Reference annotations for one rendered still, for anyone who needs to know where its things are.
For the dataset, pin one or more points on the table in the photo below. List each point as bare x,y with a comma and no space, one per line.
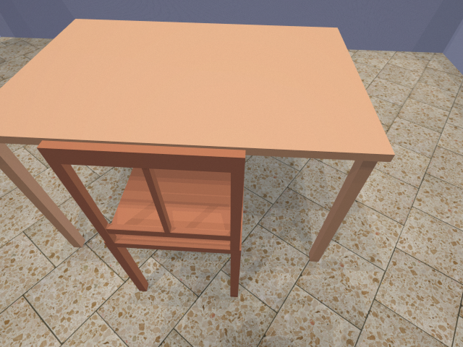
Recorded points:
282,91

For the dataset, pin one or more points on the chair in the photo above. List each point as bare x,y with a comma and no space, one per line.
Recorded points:
177,198

